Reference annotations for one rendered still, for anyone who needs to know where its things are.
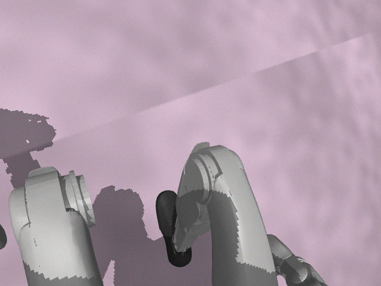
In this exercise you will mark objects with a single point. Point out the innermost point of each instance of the right robot foot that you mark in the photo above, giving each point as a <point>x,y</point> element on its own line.
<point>166,215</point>

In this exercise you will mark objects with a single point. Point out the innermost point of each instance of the right robot hand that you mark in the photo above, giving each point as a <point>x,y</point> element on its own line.
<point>279,251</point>

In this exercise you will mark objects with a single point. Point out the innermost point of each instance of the right robot arm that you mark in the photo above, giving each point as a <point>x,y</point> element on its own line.
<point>297,272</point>

